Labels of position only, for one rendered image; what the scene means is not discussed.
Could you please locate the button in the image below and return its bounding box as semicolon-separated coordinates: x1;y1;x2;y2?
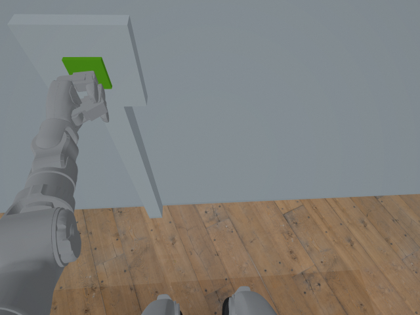
62;57;112;89

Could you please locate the right robot shin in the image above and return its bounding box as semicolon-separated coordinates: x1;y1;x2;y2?
235;286;251;294

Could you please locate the panel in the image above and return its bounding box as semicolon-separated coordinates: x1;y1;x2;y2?
7;14;163;219

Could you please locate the left robot upper arm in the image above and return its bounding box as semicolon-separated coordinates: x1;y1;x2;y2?
0;207;81;315

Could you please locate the robot left hand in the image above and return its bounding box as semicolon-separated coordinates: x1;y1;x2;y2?
46;71;109;132

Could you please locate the robot right thigh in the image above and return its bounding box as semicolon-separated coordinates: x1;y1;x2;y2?
228;291;277;315

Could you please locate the robot left forearm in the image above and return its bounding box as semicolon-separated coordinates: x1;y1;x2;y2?
0;119;79;220

